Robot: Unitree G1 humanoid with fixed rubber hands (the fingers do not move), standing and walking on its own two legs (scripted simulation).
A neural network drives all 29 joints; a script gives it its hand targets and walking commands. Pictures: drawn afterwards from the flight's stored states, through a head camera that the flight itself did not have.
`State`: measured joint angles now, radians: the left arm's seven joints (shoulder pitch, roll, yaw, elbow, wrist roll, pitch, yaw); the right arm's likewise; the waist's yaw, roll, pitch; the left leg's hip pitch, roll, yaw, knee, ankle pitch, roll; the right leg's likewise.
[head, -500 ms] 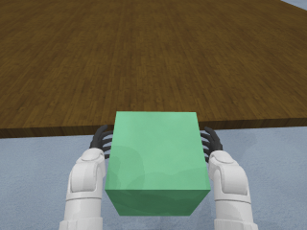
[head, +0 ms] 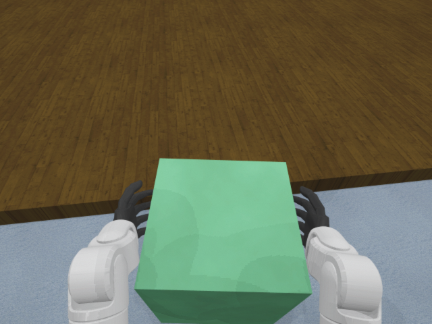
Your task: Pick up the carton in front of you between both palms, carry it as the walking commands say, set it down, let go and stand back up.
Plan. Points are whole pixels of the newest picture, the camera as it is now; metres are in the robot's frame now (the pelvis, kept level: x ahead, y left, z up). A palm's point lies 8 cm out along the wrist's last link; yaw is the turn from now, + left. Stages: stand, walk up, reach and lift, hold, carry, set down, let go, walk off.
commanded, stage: carry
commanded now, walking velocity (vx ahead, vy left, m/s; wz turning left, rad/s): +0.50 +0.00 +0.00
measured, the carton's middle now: (219, 247) +0.25 -0.01 +0.03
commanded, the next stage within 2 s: none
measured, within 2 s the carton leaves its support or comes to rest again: neither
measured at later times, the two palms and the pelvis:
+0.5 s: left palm (165, 98) +0.57 +0.11 +0.13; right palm (287, 95) +0.60 -0.18 +0.12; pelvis +0.32 -0.06 +0.00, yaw +4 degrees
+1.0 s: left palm (168, 36) +1.01 +0.15 +0.10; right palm (252, 36) +1.00 -0.15 +0.11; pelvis +0.61 +0.01 -0.01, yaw +1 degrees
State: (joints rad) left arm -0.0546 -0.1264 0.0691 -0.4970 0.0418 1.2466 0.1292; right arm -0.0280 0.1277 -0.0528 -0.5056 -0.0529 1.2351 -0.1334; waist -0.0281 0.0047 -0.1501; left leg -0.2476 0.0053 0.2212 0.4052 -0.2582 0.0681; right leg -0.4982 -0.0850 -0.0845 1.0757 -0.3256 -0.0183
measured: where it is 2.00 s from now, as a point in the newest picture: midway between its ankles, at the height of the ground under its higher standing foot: (190, 172)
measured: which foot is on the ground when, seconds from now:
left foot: down 0.00-0.30, up 0.32-0.78, down 0.80-1.00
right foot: up 0.00-0.26, down 0.28-0.78, up 0.80-1.00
